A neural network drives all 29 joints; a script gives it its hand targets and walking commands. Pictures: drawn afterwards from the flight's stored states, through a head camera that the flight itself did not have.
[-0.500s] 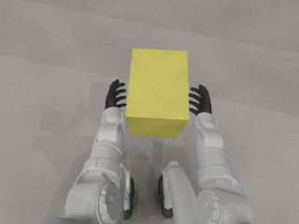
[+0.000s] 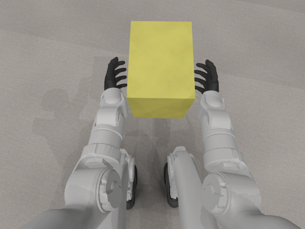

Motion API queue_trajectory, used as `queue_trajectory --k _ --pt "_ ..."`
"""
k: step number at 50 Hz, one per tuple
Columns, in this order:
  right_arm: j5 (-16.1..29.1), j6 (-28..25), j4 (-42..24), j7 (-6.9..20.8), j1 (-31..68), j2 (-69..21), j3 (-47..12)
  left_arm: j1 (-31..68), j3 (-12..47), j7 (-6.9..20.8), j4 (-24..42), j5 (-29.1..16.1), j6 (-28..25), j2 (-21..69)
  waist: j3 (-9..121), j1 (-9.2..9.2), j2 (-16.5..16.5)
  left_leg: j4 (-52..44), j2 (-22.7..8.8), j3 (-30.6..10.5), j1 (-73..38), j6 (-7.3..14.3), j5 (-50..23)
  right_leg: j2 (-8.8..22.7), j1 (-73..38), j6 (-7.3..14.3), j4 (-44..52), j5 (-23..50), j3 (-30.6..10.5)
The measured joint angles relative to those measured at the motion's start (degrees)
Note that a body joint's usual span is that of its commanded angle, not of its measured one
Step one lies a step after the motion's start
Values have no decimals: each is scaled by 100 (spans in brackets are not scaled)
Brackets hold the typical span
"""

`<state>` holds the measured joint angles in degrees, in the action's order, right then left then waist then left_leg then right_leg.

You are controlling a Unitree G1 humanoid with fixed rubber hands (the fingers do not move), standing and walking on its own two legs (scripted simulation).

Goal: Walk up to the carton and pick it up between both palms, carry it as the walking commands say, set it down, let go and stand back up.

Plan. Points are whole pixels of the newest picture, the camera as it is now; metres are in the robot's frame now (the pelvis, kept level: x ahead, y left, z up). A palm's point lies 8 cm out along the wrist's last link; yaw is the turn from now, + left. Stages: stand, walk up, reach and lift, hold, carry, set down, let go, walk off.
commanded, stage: set down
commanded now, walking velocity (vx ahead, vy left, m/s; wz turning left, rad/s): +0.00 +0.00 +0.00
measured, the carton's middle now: (159, 75) +0.53 -0.04 -0.17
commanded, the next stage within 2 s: none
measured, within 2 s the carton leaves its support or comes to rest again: neither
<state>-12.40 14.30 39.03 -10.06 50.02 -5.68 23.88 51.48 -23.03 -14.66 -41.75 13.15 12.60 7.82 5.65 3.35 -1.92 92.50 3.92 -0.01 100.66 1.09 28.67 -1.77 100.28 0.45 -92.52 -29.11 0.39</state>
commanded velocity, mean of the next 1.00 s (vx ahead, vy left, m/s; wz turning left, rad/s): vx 0.00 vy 0.00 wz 0.00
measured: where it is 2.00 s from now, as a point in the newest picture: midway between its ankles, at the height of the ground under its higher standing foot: (150, 193)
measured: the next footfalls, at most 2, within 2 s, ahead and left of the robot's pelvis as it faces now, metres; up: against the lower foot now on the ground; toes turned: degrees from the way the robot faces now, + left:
none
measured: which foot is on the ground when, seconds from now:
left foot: down 0.00-1.00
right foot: down 0.00-1.00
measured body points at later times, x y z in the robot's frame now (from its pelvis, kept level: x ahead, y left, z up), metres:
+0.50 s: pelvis -0.01 +0.00 -0.07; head +0.27 -0.01 +0.28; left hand +0.49 +0.09 -0.17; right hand +0.48 -0.17 -0.17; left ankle +0.10 +0.10 -0.51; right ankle +0.09 -0.11 -0.51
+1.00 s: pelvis -0.01 -0.01 -0.12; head +0.32 -0.03 +0.18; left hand +0.52 +0.08 -0.26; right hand +0.51 -0.18 -0.26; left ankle +0.09 +0.10 -0.51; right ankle +0.09 -0.11 -0.51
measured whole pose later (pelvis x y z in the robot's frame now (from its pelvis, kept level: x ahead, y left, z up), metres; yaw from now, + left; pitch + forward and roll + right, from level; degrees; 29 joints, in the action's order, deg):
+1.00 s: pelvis -0.01 -0.01 -0.12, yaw +0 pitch +41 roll +1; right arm -8.3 16.3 46.0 -8.6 70.8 4.6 20.1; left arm 70.0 -22.5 -13.7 -44.4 8.6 15.3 0.4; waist -7.2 2.3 -1.9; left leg 115.5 4.7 0.3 123.9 -0.4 32.3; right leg -3.0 124.2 0.9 -115.7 -32.1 0.8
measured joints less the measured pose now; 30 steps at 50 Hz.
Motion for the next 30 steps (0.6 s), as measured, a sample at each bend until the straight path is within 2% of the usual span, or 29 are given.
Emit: queue_trajectory --k 13,30 --pt "93 71 164 14 509 216 -14 497 19 -53 -89 -72 133 -168 -188 -15 -1 714 38 -28 747 -44 127 -28 739 4 -695 -119 35" --pt "84 213 419 127 1309 577 -17 1262 -92 10 -209 -101 291 -377 -664 -78 -23 1501 61 -1 1576 -85 184 -58 1588 15 -1493 -162 47"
